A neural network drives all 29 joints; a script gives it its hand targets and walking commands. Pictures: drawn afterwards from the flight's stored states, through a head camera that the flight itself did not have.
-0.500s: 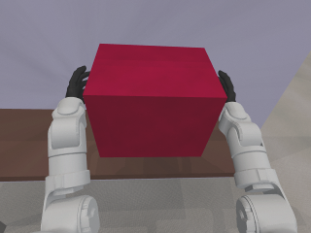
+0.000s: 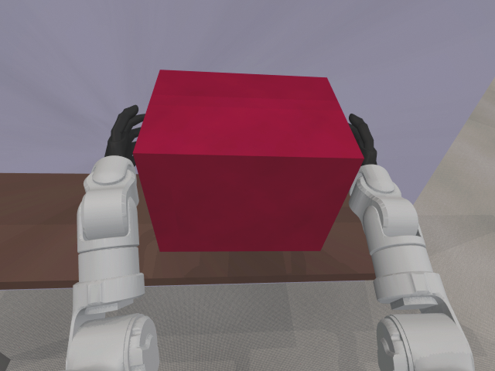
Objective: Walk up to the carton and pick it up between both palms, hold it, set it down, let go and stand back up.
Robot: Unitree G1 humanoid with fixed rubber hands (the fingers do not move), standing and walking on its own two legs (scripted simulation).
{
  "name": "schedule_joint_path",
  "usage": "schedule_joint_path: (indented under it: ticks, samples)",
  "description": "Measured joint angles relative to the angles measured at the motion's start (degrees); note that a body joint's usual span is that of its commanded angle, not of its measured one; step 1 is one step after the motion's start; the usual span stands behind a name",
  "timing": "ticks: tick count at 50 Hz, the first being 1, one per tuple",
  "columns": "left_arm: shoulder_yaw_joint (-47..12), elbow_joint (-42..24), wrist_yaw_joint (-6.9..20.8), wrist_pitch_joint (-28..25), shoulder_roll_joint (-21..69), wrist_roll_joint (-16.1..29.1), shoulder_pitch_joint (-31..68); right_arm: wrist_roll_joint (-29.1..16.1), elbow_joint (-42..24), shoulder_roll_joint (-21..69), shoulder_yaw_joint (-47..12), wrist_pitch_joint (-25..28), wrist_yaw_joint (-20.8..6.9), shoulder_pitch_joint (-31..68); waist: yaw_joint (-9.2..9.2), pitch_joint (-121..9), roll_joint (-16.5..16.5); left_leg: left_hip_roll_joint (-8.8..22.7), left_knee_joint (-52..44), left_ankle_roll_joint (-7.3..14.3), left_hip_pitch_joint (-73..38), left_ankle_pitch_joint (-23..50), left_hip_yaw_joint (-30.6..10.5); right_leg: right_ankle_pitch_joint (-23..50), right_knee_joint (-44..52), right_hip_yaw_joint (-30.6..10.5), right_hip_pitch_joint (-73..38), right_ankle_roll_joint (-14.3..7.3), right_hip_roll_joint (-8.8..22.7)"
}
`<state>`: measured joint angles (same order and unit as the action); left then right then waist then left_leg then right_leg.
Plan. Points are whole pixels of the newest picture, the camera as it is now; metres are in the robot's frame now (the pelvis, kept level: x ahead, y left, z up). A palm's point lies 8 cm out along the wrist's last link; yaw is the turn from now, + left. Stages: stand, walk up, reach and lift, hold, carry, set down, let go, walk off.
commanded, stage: hold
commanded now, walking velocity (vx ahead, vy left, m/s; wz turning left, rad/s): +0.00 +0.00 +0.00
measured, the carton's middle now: (243, 164) +0.38 +0.00 +0.17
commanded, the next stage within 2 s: set down in 0.34 s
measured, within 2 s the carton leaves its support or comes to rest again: neither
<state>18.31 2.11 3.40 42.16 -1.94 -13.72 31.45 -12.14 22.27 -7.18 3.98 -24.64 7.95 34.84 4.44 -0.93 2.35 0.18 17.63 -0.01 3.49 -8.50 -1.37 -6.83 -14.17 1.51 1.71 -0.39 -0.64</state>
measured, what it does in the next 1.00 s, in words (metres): stands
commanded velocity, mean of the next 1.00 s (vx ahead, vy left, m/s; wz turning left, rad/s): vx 0.00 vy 0.00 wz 0.00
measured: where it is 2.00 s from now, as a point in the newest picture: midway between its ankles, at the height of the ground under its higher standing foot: outside the picture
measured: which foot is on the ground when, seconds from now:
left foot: down 0.00-1.00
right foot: down 0.00-1.00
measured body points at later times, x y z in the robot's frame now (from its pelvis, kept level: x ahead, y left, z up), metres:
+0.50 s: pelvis +0.00 +0.00 +0.00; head -0.05 +0.02 +0.45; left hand +0.37 +0.19 +0.20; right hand +0.37 -0.18 +0.20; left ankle +0.02 +0.12 -0.75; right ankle +0.02 -0.11 -0.75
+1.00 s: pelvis +0.02 +0.00 +0.00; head +0.01 +0.02 +0.45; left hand +0.40 +0.18 +0.14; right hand +0.39 -0.18 +0.14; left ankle +0.02 +0.12 -0.75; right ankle +0.02 -0.11 -0.75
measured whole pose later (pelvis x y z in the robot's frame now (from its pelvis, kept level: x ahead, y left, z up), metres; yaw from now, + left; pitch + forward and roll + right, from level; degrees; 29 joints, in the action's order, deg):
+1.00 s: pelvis +0.02 +0.00 +0.00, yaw +2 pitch -6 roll -1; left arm 14.5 10.7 2.0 22.6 -1.6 -11.7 27.3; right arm -4.4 27.9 -4.4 7.0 -0.4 5.7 26.6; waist 3.8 4.3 3.4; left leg 0.0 18.4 -0.2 2.2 -10.4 -3.1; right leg -9.2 -14.1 4.1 -0.9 -0.6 -0.3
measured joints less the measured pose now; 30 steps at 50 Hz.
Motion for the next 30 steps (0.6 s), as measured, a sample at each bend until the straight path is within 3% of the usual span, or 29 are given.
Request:
schedule_joint_path:
  ticks: [23,30]
  samples:
    - [0.3,0.7,0.2,-1.0,-0.2,0.3,0.2,0.4,-0.1,0.4,0.2,0.5,0.2,0.0,0.28,0.0,0.1,-0.1,0.1,0.0,-0.2,-0.1,-0.4,-0.2,0.0,0.4,-0.5,0.0,0.1]
    - [1.7,4.7,0.8,-7.0,0.5,-0.7,2.5,4.9,2.4,2.7,4.1,6.5,-2.1,0.7,-0.33,0.5,0.2,-0.4,-0.3,0.1,-1.4,-0.1,-0.3,-0.8,-0.8,0.4,-1.2,0.1,0.4]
